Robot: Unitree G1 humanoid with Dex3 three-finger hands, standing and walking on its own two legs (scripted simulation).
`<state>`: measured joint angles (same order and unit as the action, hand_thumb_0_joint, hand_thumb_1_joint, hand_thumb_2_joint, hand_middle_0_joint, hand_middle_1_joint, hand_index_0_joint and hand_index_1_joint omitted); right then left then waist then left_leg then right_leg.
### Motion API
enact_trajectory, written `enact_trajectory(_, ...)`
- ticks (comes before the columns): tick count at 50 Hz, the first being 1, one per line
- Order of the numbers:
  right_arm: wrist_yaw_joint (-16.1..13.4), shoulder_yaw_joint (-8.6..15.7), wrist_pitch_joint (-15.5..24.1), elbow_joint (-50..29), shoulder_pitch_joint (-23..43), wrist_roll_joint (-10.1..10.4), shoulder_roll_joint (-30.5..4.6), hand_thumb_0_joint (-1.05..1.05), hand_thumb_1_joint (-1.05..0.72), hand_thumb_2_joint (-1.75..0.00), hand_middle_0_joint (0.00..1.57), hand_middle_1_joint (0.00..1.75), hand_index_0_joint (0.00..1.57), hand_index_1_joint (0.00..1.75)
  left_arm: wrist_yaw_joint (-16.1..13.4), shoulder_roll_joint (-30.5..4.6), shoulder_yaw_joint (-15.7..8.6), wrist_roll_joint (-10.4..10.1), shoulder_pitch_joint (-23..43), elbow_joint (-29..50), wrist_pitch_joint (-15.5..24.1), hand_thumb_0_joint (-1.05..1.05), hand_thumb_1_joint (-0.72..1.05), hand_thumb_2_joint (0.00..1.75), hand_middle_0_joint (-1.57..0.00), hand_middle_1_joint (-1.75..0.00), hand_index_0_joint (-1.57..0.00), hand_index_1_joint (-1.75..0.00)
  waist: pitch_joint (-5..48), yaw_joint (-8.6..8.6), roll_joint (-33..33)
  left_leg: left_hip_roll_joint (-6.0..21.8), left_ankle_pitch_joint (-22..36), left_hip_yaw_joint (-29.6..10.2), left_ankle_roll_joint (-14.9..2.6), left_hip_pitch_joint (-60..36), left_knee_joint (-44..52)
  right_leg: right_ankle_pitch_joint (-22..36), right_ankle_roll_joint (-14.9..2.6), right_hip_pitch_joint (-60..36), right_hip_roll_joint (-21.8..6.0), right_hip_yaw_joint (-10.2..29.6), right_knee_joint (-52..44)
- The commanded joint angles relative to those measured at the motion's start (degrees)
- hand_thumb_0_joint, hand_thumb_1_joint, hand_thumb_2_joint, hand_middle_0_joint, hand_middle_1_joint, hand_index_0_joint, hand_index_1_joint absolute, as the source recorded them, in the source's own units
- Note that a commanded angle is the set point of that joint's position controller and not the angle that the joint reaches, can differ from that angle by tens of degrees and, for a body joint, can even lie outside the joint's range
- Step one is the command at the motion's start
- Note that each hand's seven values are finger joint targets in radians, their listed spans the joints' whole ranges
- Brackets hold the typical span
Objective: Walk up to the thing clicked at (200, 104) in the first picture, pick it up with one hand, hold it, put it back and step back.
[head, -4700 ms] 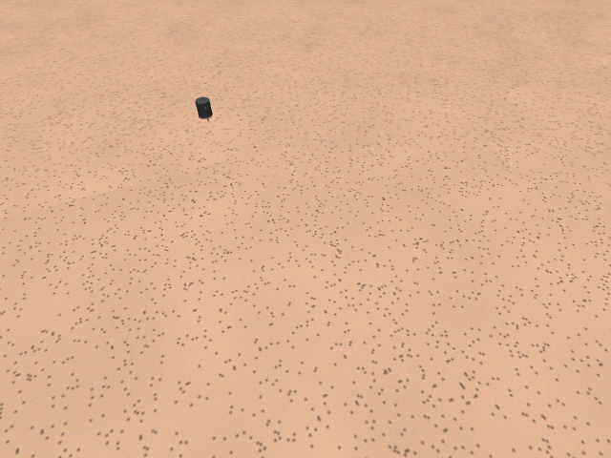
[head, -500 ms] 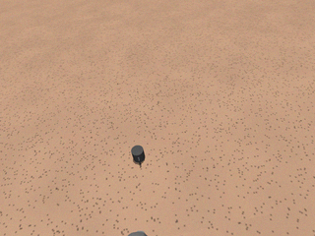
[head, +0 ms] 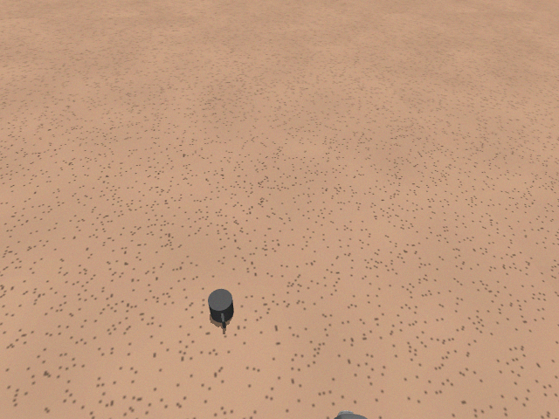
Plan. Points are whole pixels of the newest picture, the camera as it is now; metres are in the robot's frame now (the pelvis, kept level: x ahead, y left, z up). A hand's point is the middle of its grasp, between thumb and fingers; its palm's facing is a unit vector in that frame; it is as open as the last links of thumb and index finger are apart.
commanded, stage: walk up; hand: left
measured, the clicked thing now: (221, 309) +0.64 +0.22 -0.73
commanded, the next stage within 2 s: none
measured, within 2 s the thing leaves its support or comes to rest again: neither
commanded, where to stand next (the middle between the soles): +0.29 -0.01 m, yaw +0 degrees
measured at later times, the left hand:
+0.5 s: hand (147, 398) +0.20 +0.22 -0.12, palm faces -0.02 -0.91 -0.42, open 7.3 cm
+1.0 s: hand (129, 381) +0.23 +0.27 -0.16, palm faces -0.07 -0.92 -0.39, open 7.3 cm
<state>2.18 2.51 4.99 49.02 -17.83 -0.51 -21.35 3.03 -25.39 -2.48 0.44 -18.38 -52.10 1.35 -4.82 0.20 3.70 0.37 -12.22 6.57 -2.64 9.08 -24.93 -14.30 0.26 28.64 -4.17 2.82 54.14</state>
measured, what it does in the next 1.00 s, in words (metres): walks ahead: right foot, then left foot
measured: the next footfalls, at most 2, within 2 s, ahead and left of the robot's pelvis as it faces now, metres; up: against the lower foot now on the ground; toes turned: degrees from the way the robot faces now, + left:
right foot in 0.20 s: +0.20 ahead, -0.16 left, +0.00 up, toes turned -5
left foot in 0.66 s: +0.31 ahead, +0.10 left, +0.00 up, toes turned +0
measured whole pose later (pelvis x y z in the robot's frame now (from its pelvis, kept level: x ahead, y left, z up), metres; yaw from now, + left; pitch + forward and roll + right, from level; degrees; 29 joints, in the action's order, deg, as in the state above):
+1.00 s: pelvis +0.21 -0.01 -0.01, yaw +0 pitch -3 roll -1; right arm 1.5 2.1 1.2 49.7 -13.2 -1.3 -22.7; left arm 0.6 -24.1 -1.7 1.2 -18.4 -54.5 1.0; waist -4.9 0.3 0.5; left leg 1.5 -11.7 4.4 -2.6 18.7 -33.1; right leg -21.6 -0.2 20.4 -2.7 -0.9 42.7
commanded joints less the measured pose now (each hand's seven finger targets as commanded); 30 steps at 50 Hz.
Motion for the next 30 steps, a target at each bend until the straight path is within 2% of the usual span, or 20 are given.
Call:
enact_trajectory(1, -0.6, 5.5, 1.1, -4.1, -1.2, 0.0, -17.2, 0.00, -0.90, -0.90, 0.20, 0.30, 0.20, 0.30, 0.5, -8.9, -3.1, 0.4, 2.7, 4.9, 1.6, 0.00, 0.90, 0.90, -0.20, -0.30, -0.20, -0.30, -1.6, 2.23, -10.8, 14.5, -7.9, -12.3, -10.02, -0.8, 14.2, 2.3, 0.53, 3.6, -2.4, -1.9, -9.4)
enact_trajectory(4, -0.4, 5.4, 0.7, -4.2, -1.6, 0.0, -17.2, 0.00, -0.90, -0.90, 0.20, 0.30, 0.20, 0.30, 0.8, -8.3, -3.1, 0.4, 5.6, 5.2, 2.3, 0.00, 0.90, 0.90, -0.20, -0.30, -0.20, -0.30, -2.2, 2.57, -10.0, 13.8, -6.5, -10.6, -9.53, 1.4, 12.0, 3.6, -0.30, -1.1, -2.0, -3.6, -16.4)
enact_trajectory(6, -0.3, 5.5, 0.4, -4.9, -0.4, 0.1, -17.6, 0.00, -0.90, -0.90, 0.20, 0.30, 0.20, 0.30, 0.6, -8.2, -3.3, 0.3, 4.6, 4.7, 2.8, 0.00, 0.90, 0.90, -0.20, -0.30, -0.20, -0.30, -1.4, 1.41, -10.6, 14.7, -5.2, -11.2, -9.27, 3.9, 9.7, 3.3, -0.97, -6.5, -1.0, -4.4, -18.7)
enact_trajectory(8, -0.3, 5.2, -0.1, -5.6, 1.1, 0.1, -17.3, 0.00, -0.90, -0.90, 0.20, 0.30, 0.20, 0.30, 0.1, -8.5, -3.7, 0.4, 0.5, 3.4, 3.5, 0.00, 0.90, 0.90, -0.20, -0.30, -0.20, -0.30, 1.5, -1.20, -8.3, 14.2, -1.4, -10.2, -8.21, 4.7, 3.0, 3.9, -1.45, -14.3, 0.5, -5.6, -23.6)
enact_trajectory(9, -0.4, 4.4, -0.3, -5.9, 0.3, 0.1, -15.1, 0.00, -0.90, -0.90, 0.20, 0.30, 0.20, 0.30, -0.5, -9.8, -4.2, 0.5, -3.2, 2.0, 4.1, 0.00, 0.90, 0.90, -0.20, -0.30, -0.20, -0.30, 4.7, -2.90, -4.0, 12.1, 2.3, -8.5, -6.52, 5.8, -4.6, 3.6, -1.97, -21.2, 1.2, -4.5, -25.8)
enact_trajectory(10, -0.3, 3.1, -0.3, -5.7, -2.9, 0.3, -11.6, 0.00, -0.90, -0.90, 0.20, 0.30, 0.20, 0.30, -1.3, -12.0, -5.2, 0.7, -7.6, 0.9, 4.9, 0.00, 0.90, 0.90, -0.20, -0.30, -0.20, -0.30, 9.5, -4.52, 4.9, 7.6, 3.2, -4.6, -4.70, 7.6, -18.6, 0.0, -2.86, -29.0, -1.0, -0.2, -30.7)
enact_trajectory(11, -0.2, 1.7, -0.2, -6.8, -4.9, 0.4, -7.9, 0.00, -0.90, -0.90, 0.20, 0.30, 0.20, 0.30, -1.9, -16.9, -6.5, 0.9, -9.0, 1.6, 5.2, 0.00, 0.90, 0.90, -0.20, -0.30, -0.20, -0.30, 10.7, -4.28, 17.0, 1.2, -13.3, -1.3, -1.41, 18.4, -30.9, -5.0, -6.49, -34.0, -13.5, 19.2, -35.0)
enact_trajectory(12, -0.5, 2.3, -1.1, -5.2, -5.2, 0.3, -11.2, 0.00, -0.90, -0.90, 0.20, 0.30, 0.20, 0.30, -2.1, -17.8, -6.4, 0.3, -7.0, 3.0, 5.0, 0.00, 0.90, 0.90, -0.20, -0.30, -0.20, -0.30, 6.7, -4.19, 11.1, -2.3, -17.4, -5.1, 0.53, 27.0, -35.8, -6.3, -10.93, -34.3, -19.2, 30.7, -39.5)
enact_trajectory(13, -1.2, 3.3, -1.5, -4.8, -2.6, -0.2, -15.0, 0.00, -0.90, -0.90, 0.20, 0.30, 0.20, 0.30, -2.0, -18.4, -6.2, -0.4, -6.2, 3.2, 4.6, 0.00, 0.90, 0.90, -0.20, -0.30, -0.20, -0.30, 4.7, -4.69, 8.9, 1.0, -18.3, -7.9, 0.15, 26.9, -38.5, -4.4, -14.26, -30.2, -20.8, 32.0, -38.8)
enact_trajectory(14, -1.2, 3.5, -1.4, -4.1, -2.1, 0.1, -15.8, 0.00, -0.90, -0.90, 0.20, 0.30, 0.20, 0.30, -2.1, -16.1, -5.9, -1.0, -4.5, 4.0, 4.3, 0.00, 0.90, 0.90, -0.20, -0.30, -0.20, -0.30, 3.0, -3.83, 6.3, 2.5, -16.2, -9.7, 0.27, 28.0, -39.4, 0.9, -15.04, -28.8, -18.8, 26.3, -38.3)
enact_trajectory(15, -1.0, 3.3, -1.5, -3.1, -2.0, 0.8, -14.9, 0.00, -0.90, -0.90, 0.20, 0.30, 0.20, 0.30, -2.4, -14.3, -5.3, -1.3, -4.1, 4.2, 4.4, 0.00, 0.90, 0.90, -0.20, -0.30, -0.20, -0.30, 1.8, -3.50, 4.3, 2.7, -13.4, -11.8, 0.59, 26.6, -38.9, 8.3, -12.56, -27.1, -16.1, 19.9, -37.4)
enact_trajectory(16, -0.8, 3.2, -1.8, -2.4, -2.9, 1.1, -14.0, 0.00, -0.90, -0.90, 0.20, 0.30, 0.20, 0.30, -2.7, -13.1, -4.6, -1.3, -2.4, 4.8, 4.6, 0.00, 0.90, 0.90, -0.20, -0.30, -0.20, -0.30, 1.9, -2.03, 4.2, 3.0, -11.3, -12.4, 0.69, 24.5, -36.8, 13.0, -9.97, -25.8, -12.8, 13.6, -36.5)
enact_trajectory(17, -0.6, 3.0, -2.1, -1.8, -4.0, 0.9, -13.0, 0.00, -0.90, -0.90, 0.20, 0.30, 0.20, 0.30, -2.8, -12.7, -4.4, -1.4, -2.0, 4.8, 4.6, 0.00, 0.90, 0.90, -0.20, -0.30, -0.20, -0.30, 2.1, -1.39, 5.6, 2.3, -8.7, -11.3, 0.86, 22.4, -35.1, 18.5, -8.00, -24.5, -11.0, 9.9, -35.9)
enact_trajectory(18, -0.3, 3.1, -2.4, -1.9, -3.6, 0.7, -12.8, 0.00, -0.90, -0.90, 0.20, 0.30, 0.20, 0.30, -2.8, -12.4, -4.2, -1.1, -2.0, 5.1, 4.8, 0.00, 0.90, 0.90, -0.20, -0.30, -0.20, -0.30, 2.2, -1.32, 5.9, 1.8, -7.1, -10.3, 0.94, 21.5, -35.0, 21.0, -8.45, -23.1, -9.9, 7.5, -36.0)
enact_trajectory(20, 0.1, 3.5, -3.0, -1.8, -3.6, 0.4, -12.5, 0.00, -0.90, -0.90, 0.20, 0.30, 0.20, 0.30, -2.7, -12.4, -4.2, -0.8, -0.8, 6.3, 4.9, 0.00, 0.90, 0.90, -0.20, -0.30, -0.20, -0.30, 1.9, -0.83, 5.7, 1.8, -3.8, -10.2, 1.81, 21.5, -33.7, 18.6, -9.67, -21.7, -9.5, 4.7, -37.5)
enact_trajectory(23, 0.8, 3.9, -3.1, -2.6, -1.1, -0.2, -12.5, 0.00, -0.90, -0.90, 0.20, 0.30, 0.20, 0.30, -2.5, -12.9, -4.7, -0.1, 0.7, 8.1, 4.8, 0.00, 0.90, 0.90, -0.20, -0.30, -0.20, -0.30, 0.2, -0.87, 4.6, 3.6, -2.4, -9.0, 3.23, 21.1, -25.9, 4.8, -12.43, -18.4, -10.9, 3.5, -40.1)
enact_trajectory(24, 0.9, 4.0, -3.0, -2.8, 0.6, -0.5, -12.3, 0.00, -0.90, -0.90, 0.20, 0.30, 0.20, 0.30, -2.4, -12.8, -4.6, 0.1, 0.3, 8.2, 4.7, 0.00, 0.90, 0.90, -0.20, -0.30, -0.20, -0.30, -0.7, -1.65, 4.2, 4.2, -2.3, -8.4, 3.31, 20.4, -23.1, 0.4, -12.64, -16.8, -10.8, 3.3, -40.5)
enact_trajectory(26, 0.9, 3.7, -2.7, -2.9, 2.7, -0.8, -11.3, 0.00, -0.90, -0.90, 0.20, 0.30, 0.20, 0.30, -2.6, -12.4, -4.3, 0.4, 0.4, 8.2, 4.3, 0.00, 0.90, 0.90, -0.20, -0.30, -0.20, -0.30, -1.8, -2.21, 4.3, 4.9, -0.9, -7.1, 3.32, 16.9, -17.1, 4.0, -12.47, -14.1, -10.5, 1.5, -38.3)
enact_trajectory(28, 0.5, 3.3, -2.3, -2.5, 4.0, -0.8, -10.2, 0.00, -0.90, -0.90, 0.20, 0.30, 0.20, 0.30, -2.8, -11.8, -3.4, 0.2, 0.0, 7.8, 3.9, 0.00, 0.90, 0.90, -0.20, -0.30, -0.20, -0.30, -0.8, -2.50, 4.0, 3.6, 1.4, -5.5, 3.33, 12.4, -14.2, 15.0, -12.02, -12.8, -10.2, 0.0, -33.7)
enact_trajectory(30, -0.1, 3.0, -2.0, -1.8, 2.9, -0.6, -9.3, 0.00, -0.90, -0.90, 0.20, 0.30, 0.20, 0.30, -3.1, -11.9, -2.9, -0.2, 0.6, 7.6, 3.4, 0.00, 0.90, 0.90, -0.20, -0.30, -0.20, -0.30, 1.6, -1.36, 2.9, 2.4, 4.7, -4.3, 2.29, 7.3, -9.9, 23.6, -10.96, -13.0, -10.0, -1.1, -28.3)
